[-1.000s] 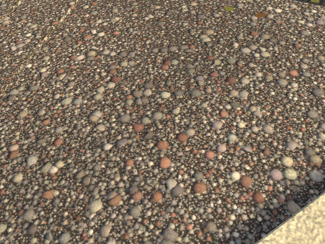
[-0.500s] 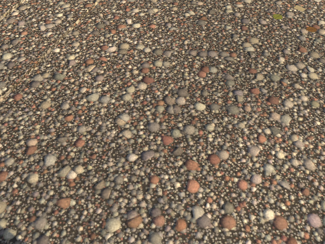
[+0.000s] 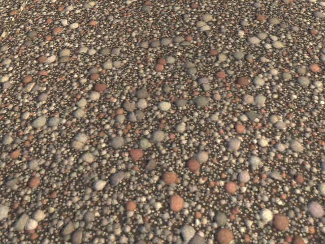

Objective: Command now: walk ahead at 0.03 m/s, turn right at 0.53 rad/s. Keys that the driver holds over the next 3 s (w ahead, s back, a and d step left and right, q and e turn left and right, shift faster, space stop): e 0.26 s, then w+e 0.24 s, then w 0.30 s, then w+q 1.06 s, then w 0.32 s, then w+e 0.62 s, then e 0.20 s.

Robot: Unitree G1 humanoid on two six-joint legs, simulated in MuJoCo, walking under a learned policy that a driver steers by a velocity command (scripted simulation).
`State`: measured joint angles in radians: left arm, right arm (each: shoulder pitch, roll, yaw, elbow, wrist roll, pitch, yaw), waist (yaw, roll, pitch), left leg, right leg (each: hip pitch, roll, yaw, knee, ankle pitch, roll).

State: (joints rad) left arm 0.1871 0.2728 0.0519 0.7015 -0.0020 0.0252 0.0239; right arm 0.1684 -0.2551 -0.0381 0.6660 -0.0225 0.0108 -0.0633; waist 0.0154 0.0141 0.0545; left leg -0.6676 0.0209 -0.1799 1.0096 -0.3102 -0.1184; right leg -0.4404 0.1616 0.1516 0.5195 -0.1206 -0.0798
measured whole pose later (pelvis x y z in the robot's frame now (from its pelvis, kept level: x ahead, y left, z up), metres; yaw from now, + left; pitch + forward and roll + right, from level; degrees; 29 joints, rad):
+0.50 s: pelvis +0.08 +0.07 +0.02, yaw -19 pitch +2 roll -1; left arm 0.23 0.31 0.10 0.67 -0.02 0.04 0.00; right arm 0.28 -0.25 -0.07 0.69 -0.01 -0.04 -0.03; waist -0.04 -0.03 -0.02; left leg -0.18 0.04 0.07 0.36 -0.22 0.01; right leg -0.58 -0.02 0.05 0.97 -0.25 0.06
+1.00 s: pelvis +0.24 -0.06 +0.01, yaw -21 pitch +2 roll -1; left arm 0.37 0.25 0.05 0.79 0.00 -0.07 0.00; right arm 0.19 -0.29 -0.06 0.71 0.02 -0.07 0.03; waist 0.05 0.05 0.01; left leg -0.72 0.09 -0.02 0.82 0.02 -0.02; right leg 0.01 0.05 -0.06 0.24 -0.28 -0.05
